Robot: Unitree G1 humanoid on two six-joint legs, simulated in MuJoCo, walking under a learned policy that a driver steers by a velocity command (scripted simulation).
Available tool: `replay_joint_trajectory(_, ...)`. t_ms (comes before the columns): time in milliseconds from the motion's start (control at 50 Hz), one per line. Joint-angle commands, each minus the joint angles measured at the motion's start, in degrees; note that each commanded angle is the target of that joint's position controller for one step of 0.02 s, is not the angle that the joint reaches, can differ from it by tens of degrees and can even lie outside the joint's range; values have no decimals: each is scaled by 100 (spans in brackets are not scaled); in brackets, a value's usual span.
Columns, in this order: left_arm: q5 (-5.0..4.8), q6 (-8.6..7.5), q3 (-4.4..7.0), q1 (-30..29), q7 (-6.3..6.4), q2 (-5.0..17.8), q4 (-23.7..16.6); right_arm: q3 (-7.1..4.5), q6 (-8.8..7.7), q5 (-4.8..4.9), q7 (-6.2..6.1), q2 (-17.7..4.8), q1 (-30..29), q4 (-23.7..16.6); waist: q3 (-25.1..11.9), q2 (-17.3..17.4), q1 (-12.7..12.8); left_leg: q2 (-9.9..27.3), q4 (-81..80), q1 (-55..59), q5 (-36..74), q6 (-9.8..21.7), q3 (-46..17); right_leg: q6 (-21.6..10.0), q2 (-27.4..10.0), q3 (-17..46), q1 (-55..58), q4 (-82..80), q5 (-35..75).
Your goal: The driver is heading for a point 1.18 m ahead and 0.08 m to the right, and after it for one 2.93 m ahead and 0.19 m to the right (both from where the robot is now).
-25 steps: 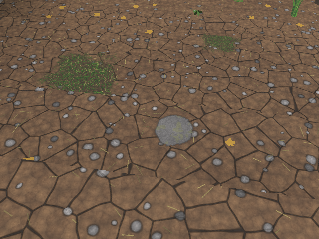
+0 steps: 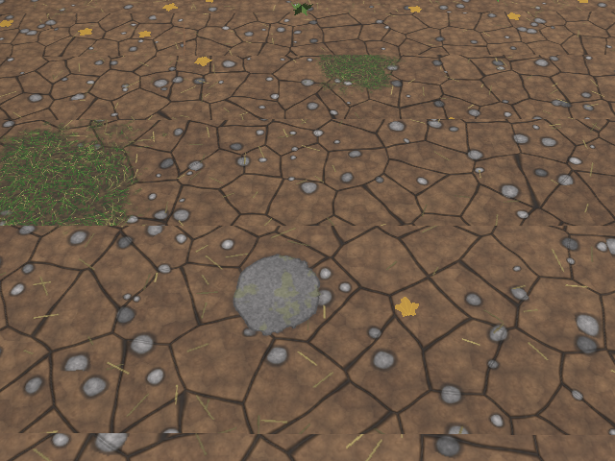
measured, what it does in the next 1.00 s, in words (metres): walks ahead: left foot, then right foot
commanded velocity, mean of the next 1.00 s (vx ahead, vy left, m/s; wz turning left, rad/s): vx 0.50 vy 0.00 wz -0.21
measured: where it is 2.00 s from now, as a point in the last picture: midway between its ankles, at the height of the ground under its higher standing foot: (331, 273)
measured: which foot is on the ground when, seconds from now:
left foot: up 0.00-0.30, down 0.32-0.84, up 0.86-1.00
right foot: down 0.00-0.34, up 0.36-0.78, down 0.80-1.00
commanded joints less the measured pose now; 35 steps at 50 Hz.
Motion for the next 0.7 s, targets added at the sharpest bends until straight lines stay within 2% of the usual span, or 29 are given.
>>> replay_joint_trajectory(20,-41,-97,53,1262,-39,564,58,-201,-386,-8,-275,-799,-1437,-1309,-256,356,843,577,-626,-4431,1887,235,-658,-1721,-2057,3090,2957,-822,56)
replay_joint_trajectory(40,15,-204,-100,760,-69,256,-141,-222,-394,-103,-444,-784,-1310,-1207,90,265,351,885,-1986,-3405,2575,373,-703,-1775,-1911,2838,1442,-1277,167)
replay_joint_trajectory(60,-50,-280,-174,349,-88,118,-268,-214,-325,-123,-491,-651,-1379,-1141,366,208,237,1058,-3365,-2496,2955,416,-557,-1875,-1761,2422,191,-1837,479)
replay_joint_trajectory(80,-210,-313,-152,408,-93,281,-211,-178,-231,-121,-502,-450,-1491,-1187,300,-90,170,977,-3954,-2027,2695,310,-280,-1885,-1513,2254,-138,-1900,345)
replay_joint_trajectory(100,-262,-351,-143,429,-98,319,-134,-92,-143,-49,-472,-256,-1537,-1240,110,-30,102,876,-4675,-1390,2555,227,-65,-1753,-1318,2008,-476,-1886,494)
replay_joint_trajectory(120,-291,-374,-62,405,-160,555,-142,-45,-61,23,-439,-179,-1607,-1315,114,-32,69,726,-5290,-861,2578,153,99,-1637,-1179,1865,-756,-1813,970)
replay_joint_trajectory(140,-252,-384,25,479,-240,750,-128,-6,-2,77,-423,-170,-1813,-1372,91,-64,161,618,-5715,-678,2947,123,120,-1556,-1132,1881,-700,-1724,1373)
replay_joint_trajectory(180,-171,-324,156,679,-330,933,-142,-9,-22,100,-400,-367,-2250,-1471,52,4,372,430,-6217,-736,4045,122,102,-1490,-1123,1980,-306,-1398,1669)
replay_joint_trajectory(220,-78,-262,165,887,-336,759,-66,-78,-91,112,-414,-608,-2711,-1547,35,38,471,330,-6485,-771,4326,174,95,-1351,-1084,2094,79,-1040,1647)
replay_joint_trajectory(240,-42,-224,168,973,-339,727,-91,-137,-137,65,-403,-767,-2885,-1583,15,-8,493,283,-6580,-736,4224,233,103,-1242,-1033,2180,297,-877,1572)
replay_joint_trajectory(280,0,-190,212,1011,-311,719,-36,-231,-225,115,-394,-974,-3107,-1622,28,-62,424,267,-6711,-320,4173,465,217,-994,-994,2275,454,-597,1384)
replay_joint_trajectory(300,30,-223,225,947,-269,700,-63,-338,-302,189,-431,-1221,-2790,-1557,-127,-62,222,319,-6607,402,4335,756,205,-719,-831,2138,273,-189,1711)
replay_joint_trajectory(320,26,-275,191,633,-239,551,-241,-459,-389,260,-486,-1511,-1819,-1317,-704,261,-220,661,-6440,1845,4560,1249,-158,-322,-372,1795,-398,868,1687)
replay_joint_trajectory(340,46,-348,23,1195,-184,-91,-384,-512,-411,247,-514,-1798,-667,-1169,-2084,1468,-312,1924,-6846,4020,5587,2549,-1886,237,600,1033,-1434,2638,-704)
replay_joint_trajectory(360,-27,-352,4,1148,-180,-153,-311,-436,-355,169,-434,-1468,-63,-912,-2114,1707,-489,2655,-7819,4483,3437,2792,-3787,311,621,935,-2852,4041,-2720)
replay_joint_trajectory(380,-46,-291,121,523,-92,322,-237,-458,-381,169,-430,-1205,-464,-930,-462,810,-518,2325,-8282,3104,1558,2054,-3299,136,137,1063,-3420,4357,-2083)
replay_joint_trajectory(400,-49,-247,134,522,66,335,-76,-394,-348,261,-439,-921,-1116,-1054,-35,575,-226,2095,-8524,2167,1154,1766,-2608,79,-140,906,-3110,4302,-1544)
replay_joint_trajectory(420,43,-223,131,616,173,306,-8,-283,-320,300,-474,-566,-1373,-1097,-254,452,-8,1947,-8700,1793,1692,1708,-2268,56,-366,926,-2608,3919,-1189)
replay_joint_trajectory(440,130,-216,60,453,222,71,-46,-243,-333,293,-513,-379,-1415,-1019,-190,435,108,1827,-8854,1435,2376,1682,-1881,19,-560,950,-2203,3647,-1014)
replay_joint_trajectory(460,165,-192,-8,266,216,-119,-126,-243,-356,283,-556,-345,-1551,-1041,-244,371,192,1766,-8994,1205,2805,1647,-1622,85,-637,893,-1901,3401,-1082)
replay_joint_trajectory(500,3,-165,-13,-53,135,-82,-209,-363,-424,223,-579,-532,-1521,-963,-306,315,150,1505,-9155,1212,3460,1593,-953,230,-600,701,-1763,2768,-800)
replay_joint_trajectory(520,-32,-146,-18,-156,77,-39,-232,-410,-443,166,-530,-628,-1413,-875,-226,306,127,1446,-9196,1147,3781,1617,-709,284,-603,606,-1740,2485,-400)
replay_joint_trajectory(540,-49,-141,-29,-285,20,-33,-300,-419,-433,127,-461,-612,-1379,-841,-150,212,150,1384,-9158,980,4148,1613,-488,327,-609,522,-1656,2094,90)
replay_joint_trajectory(580,15,-48,-80,-438,-83,-120,-422,-405,-407,51,-252,-560,-1024,-547,-76,420,191,1283,-9078,468,4342,1616,-159,359,-637,363,-1193,1838,721)
replay_joint_trajectory(600,42,6,-82,-477,-121,-95,-481,-415,-395,62,-160,-608,-986,-520,-41,447,206,1223,-9006,157,4203,1607,-26,350,-563,264,-909,1894,825)
replay_joint_trajectory(620,53,40,-63,-520,-121,7,-550,-412,-407,62,-125,-660,-957,-473,14,481,217,1268,-8970,37,4088,1643,-51,324,-560,296,-809,1836,878)
replay_joint_trajectory(640,59,32,-50,-298,-115,84,-543,-409,-421,-71,-124,-665,-884,-392,67,542,306,1484,-8785,124,4268,1691,-189,264,-668,598,-822,2264,1247)
replay_joint_trajectory(660,114,-21,-11,-148,-120,193,-532,-399,-420,-102,-166,-649,-863,-443,2,413,300,1435,-8544,182,4368,1704,-96,221,-542,406,-777,2557,1098)
replay_joint_trajectory(700,100,-92,53,-436,-56,331,-762,-406,-441,-103,-280,-739,-659,-376,65,358,170,1564,-8131,785,4325,1661,-254,194,-579,457,-1109,2492,430)
Keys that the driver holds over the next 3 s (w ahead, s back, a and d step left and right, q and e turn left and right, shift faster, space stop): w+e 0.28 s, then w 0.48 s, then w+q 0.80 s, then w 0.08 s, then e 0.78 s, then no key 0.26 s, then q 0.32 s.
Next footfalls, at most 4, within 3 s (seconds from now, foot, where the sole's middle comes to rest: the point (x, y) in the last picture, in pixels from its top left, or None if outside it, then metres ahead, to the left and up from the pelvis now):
0.32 left None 0.38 0.11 -0.77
0.80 right None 0.47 -0.17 -0.77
1.30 left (308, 345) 0.87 -0.01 -0.94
1.68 right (364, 259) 1.16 -0.20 -0.93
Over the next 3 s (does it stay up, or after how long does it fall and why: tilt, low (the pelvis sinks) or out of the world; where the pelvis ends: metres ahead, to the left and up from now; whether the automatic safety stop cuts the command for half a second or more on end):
stays up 1.11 -0.15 -0.16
